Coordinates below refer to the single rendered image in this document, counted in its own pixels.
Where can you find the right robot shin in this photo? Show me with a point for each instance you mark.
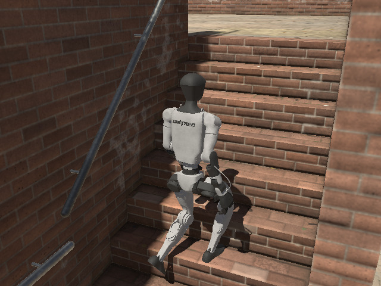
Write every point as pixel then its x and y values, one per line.
pixel 221 222

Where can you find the robot left forearm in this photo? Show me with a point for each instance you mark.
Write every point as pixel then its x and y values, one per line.
pixel 173 154

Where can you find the robot right upper arm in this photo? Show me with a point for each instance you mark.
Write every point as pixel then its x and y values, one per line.
pixel 213 124

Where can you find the robot right forearm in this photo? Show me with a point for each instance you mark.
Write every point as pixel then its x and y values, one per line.
pixel 215 176

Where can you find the robot left hand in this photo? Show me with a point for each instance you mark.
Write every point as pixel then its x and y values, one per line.
pixel 199 167

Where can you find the robot left upper arm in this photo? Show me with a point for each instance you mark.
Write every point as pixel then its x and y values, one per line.
pixel 167 138

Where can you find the robot right foot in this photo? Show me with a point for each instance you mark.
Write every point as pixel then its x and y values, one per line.
pixel 207 256

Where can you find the robot right hand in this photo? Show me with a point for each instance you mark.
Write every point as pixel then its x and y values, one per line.
pixel 225 202

